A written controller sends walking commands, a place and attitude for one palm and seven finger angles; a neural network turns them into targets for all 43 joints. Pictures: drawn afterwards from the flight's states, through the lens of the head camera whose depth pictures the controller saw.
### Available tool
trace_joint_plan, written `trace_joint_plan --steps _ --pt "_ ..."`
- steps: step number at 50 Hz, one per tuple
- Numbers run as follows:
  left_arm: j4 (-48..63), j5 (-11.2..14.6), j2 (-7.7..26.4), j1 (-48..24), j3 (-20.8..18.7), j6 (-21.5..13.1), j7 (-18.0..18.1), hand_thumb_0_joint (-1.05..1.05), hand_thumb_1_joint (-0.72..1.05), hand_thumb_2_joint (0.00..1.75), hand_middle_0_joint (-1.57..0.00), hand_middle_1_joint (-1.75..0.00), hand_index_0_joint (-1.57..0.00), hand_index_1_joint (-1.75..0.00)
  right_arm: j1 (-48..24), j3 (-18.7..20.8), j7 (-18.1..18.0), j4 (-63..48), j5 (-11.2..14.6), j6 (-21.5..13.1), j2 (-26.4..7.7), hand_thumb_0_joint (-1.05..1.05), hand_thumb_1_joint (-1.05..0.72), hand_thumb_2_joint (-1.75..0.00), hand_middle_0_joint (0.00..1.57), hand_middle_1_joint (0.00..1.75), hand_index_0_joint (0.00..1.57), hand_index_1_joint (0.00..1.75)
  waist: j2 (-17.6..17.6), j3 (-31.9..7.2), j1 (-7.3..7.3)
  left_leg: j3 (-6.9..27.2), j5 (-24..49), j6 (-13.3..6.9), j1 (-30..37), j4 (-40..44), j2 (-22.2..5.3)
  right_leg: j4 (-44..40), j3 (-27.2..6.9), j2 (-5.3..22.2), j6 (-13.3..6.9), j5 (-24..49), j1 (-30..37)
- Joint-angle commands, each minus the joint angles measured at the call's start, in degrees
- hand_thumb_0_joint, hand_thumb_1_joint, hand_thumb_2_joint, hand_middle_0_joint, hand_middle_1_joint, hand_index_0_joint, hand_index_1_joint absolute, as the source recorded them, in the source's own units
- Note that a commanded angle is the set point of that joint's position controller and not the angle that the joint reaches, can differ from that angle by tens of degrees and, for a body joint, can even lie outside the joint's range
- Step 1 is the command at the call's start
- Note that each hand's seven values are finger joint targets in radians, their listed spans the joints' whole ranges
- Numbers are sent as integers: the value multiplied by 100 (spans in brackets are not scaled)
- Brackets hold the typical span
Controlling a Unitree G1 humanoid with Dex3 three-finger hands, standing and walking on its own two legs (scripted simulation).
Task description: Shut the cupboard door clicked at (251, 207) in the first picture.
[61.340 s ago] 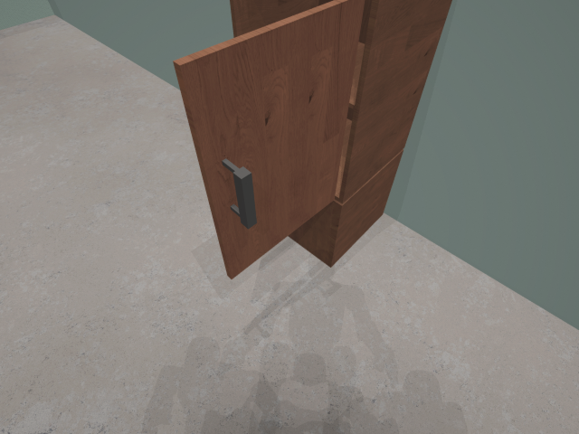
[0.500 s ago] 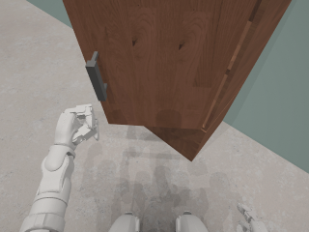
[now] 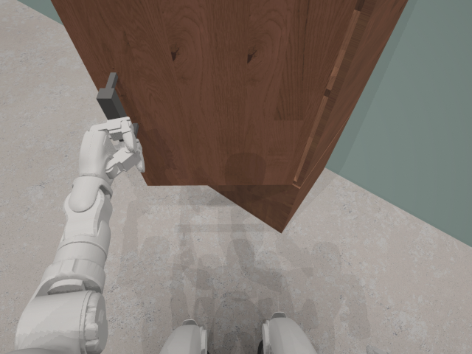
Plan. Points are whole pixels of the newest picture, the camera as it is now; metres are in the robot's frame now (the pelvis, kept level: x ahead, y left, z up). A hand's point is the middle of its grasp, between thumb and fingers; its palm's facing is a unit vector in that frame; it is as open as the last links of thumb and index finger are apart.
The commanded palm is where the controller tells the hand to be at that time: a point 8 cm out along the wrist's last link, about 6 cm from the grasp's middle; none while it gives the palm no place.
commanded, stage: bring the fist close to the handle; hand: left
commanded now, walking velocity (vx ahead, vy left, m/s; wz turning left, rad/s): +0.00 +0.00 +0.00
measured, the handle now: (122, 114) +0.53 +0.20 +0.06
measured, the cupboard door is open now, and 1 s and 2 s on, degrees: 36 29 21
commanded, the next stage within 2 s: push the door shut along its arc in 0.22 s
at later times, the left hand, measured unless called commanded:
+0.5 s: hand (137, 153) +0.44 +0.16 +0.06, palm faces -0.05 -1.00 -0.03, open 3.1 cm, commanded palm +0.43 +0.22 +0.06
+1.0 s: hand (143, 125) +0.50 +0.16 +0.07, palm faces -0.18 -0.98 -0.04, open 3.1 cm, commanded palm +0.50 +0.19 +0.06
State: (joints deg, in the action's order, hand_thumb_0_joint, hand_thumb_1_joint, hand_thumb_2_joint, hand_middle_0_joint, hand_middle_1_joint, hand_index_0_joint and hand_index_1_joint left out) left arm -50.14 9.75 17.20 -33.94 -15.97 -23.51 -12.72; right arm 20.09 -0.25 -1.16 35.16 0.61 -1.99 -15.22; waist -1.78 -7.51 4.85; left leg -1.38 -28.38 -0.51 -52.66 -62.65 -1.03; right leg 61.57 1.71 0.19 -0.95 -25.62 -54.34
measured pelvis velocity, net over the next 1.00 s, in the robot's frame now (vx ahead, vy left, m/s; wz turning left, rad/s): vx -0.02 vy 0.01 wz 0.01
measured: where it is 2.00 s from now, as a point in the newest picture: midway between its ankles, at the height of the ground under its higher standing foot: outside the picture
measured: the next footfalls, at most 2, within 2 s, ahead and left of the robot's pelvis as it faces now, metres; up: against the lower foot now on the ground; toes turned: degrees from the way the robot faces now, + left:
none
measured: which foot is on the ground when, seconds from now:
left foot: down 0.00-1.00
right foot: down 0.00-1.00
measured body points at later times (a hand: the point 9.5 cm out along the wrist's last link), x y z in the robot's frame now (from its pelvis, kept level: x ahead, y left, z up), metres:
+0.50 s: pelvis -0.01 +0.00 +0.00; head +0.09 +0.00 +0.44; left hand +0.44 +0.22 +0.07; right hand +0.09 -0.26 -0.12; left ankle +0.01 +0.11 -0.66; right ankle +0.04 -0.11 -0.66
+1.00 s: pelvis -0.02 +0.01 -0.02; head +0.12 +0.02 +0.41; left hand +0.50 +0.21 +0.07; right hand +0.01 -0.27 -0.13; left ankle +0.01 +0.11 -0.66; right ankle +0.04 -0.11 -0.66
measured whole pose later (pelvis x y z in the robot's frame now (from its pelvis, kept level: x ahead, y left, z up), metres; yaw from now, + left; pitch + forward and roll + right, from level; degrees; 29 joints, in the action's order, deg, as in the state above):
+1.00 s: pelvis -0.02 +0.01 -0.02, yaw +1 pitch +23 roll -2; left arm -68.6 7.7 28.0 -56.8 -15.3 -21.4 -20.7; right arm 21.0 -1.8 -1.6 37.7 0.3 -2.7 -16.5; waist -2.1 -6.5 9.4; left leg 1.2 -28.7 -0.8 -63.5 -68.9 -1.0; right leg 65.2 4.1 0.2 -0.9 -25.3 -63.2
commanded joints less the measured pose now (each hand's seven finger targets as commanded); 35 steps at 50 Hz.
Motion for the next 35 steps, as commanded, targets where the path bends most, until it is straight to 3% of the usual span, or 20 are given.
trace_joint_plan --steps 1,2,4,6,8,10,12,14,15,17,19,20,22,24,25,29,30,32,34,35 --pt "1156 67 1276 -1887 -385 -469 57 0 90 90 -130 -150 -130 -150 308 342 -66 -579 2 -122 -807 0 -90 -90 20 30 20 30 314 -2188 -55 125 1306 -100 700 842 123 -871 -221 -55 18 1580 1919" --pt "1231 66 1195 -2061 -289 -518 54 0 90 90 -130 -150 -130 -150 292 327 -69 -563 -3 -130 -788 0 -90 -90 20 30 20 30 143 -2205 -24 124 1240 -100 743 849 135 -875 -228 -59 14 1496 1870" --pt "1251 44 1335 -2300 -355 -637 63 0 90 90 -130 -150 -130 -150 297 337 -106 -498 -15 -141 -802 0 -90 -90 20 30 20 30 149 -2290 26 151 1202 -109 820 810 122 -869 -243 -63 17 1416 1800" --pt "1142 39 1202 -2518 -223 -700 37 0 90 90 -130 -150 -130 -150 301 329 -118 -427 -21 -161 -786 0 -90 -90 20 30 20 30 34 -2247 89 185 1191 -103 877 805 121 -847 -222 -63 9 1393 1683" --pt "1188 70 1214 -2396 -244 -740 3 0 90 90 -130 -150 -130 -150 344 347 -117 -463 -25 -190 -819 0 -90 -90 20 30 20 30 -115 -2469 29 226 1396 -91 1101 800 127 -779 -159 -93 -29 1513 1665" --pt "975 57 977 -2392 -23 -673 -37 0 90 90 -130 -150 -130 -150 305 340 -98 -390 -12 -177 -795 0 -90 -90 20 30 20 30 -142 -2324 94 234 1358 -69 1133 816 103 -807 -134 -78 -13 1473 1507" --pt "805 41 1097 -2319 -117 -595 -34 0 90 90 -130 -150 -130 -150 333 347 -88 -385 -7 -146 -837 0 -90 -90 20 30 20 30 -2 -2257 75 257 1313 -69 1089 843 90 -818 -108 -84 -21 1411 1492" --pt "926 51 1144 -2211 -193 -581 -15 0 90 90 -130 -150 -130 -150 327 348 -80 -438 -6 -142 -836 0 -90 -90 20 30 20 30 -57 -2448 -26 268 1519 -53 1185 849 96 -757 -89 -81 -33 1588 1593" --pt "958 69 993 -2074 -114 -559 -7 0 90 90 -130 -150 -130 -150 305 352 -62 -478 -4 -134 -814 0 -90 -90 20 30 20 30 -119 -2435 -35 236 1605 -52 1239 852 103 -774 -87 -84 -31 1672 1596" --pt "958 63 996 -1988 -103 -528 5 0 90 90 -130 -150 -130 -150 296 344 -50 -506 -5 -109 -809 0 -90 -90 20 30 20 30 153 -2342 -19 211 1521 -74 1072 843 106 -816 -116 -84 -12 1680 1722" --pt "761 -17 1288 -2508 -190 -553 -9 0 90 90 -130 -150 -130 -150 295 315 -88 -425 4 -94 -836 0 -90 -90 20 30 20 30 155 -2048 119 227 1278 -88 842 810 99 -815 -162 -67 7 1503 1563" --pt "749 -51 1243 -2723 -113 -582 -33 0 90 90 -130 -150 -130 -150 284 308 -90 -421 0 -92 -827 0 -90 -90 20 30 20 30 77 -1973 167 244 1182 -91 865 807 104 -820 -159 -69 0 1392 1443" --pt "600 -59 1312 -3071 -86 -615 -92 0 90 90 -130 -150 -130 -150 241 290 -111 -411 4 -102 -840 0 -90 -90 20 30 20 30 47 -1978 252 253 979 -104 816 758 109 -852 -199 -66 -2 1165 1340" --pt "524 -55 1688 -3371 -341 -677 -154 0 90 90 -130 -150 -130 -150 265 281 -150 -364 -3 -127 -888 0 -90 -90 20 30 20 30 -32 -2255 221 301 1089 -104 848 676 113 -754 -225 -72 -23 1233 1377" --pt "470 -50 1474 -3431 -145 -666 -232 0 90 90 -130 -150 -130 -150 266 265 -141 -373 -6 -141 -862 0 -90 -90 20 30 20 30 -131 -2358 275 306 1158 -102 918 646 119 -718 -205 -73 -24 1295 1316" --pt "110 -19 1750 -3560 -293 -562 -479 0 90 90 -130 -150 -130 -150 383 257 -135 -321 0 -148 -933 0 -90 -90 20 30 20 30 -243 -2606 278 359 1475 -90 944 521 88 -566 -180 -88 -42 1545 1237" --pt "-13 -19 1462 -3552 -48 -495 -558 0 90 90 -130 -150 -130 -150 395 254 -109 -335 12 -143 -897 0 -90 -90 20 30 20 30 -314 -2549 320 363 1467 -84 986 521 96 -576 -158 -99 -44 1503 1133" --pt "-100 0 1647 -3684 -169 -411 -638 0 90 90 -130 -150 -130 -150 468 267 -107 -325 15 -119 -956 0 -90 -90 20 30 20 30 -76 -2476 375 383 1432 -106 864 485 69 -590 -156 -113 -37 1479 1122" --pt "-26 19 1575 -3865 -104 -411 -702 0 90 90 -130 -150 -130 -150 522 278 -102 -320 17 -125 -969 0 -90 -90 20 30 20 30 -230 -2672 395 419 1563 -98 1032 454 63 -540 -128 -118 -41 1504 984" --pt "-78 14 1528 -4026 -25 -380 -727 0 90 90 -130 -150 -130 -150 540 276 -99 -284 15 -120 -963 0 -90 -90 20 30 20 30 -239 -2592 481 416 1511 -108 1004 414 56 -556 -130 -118 -34 1469 894"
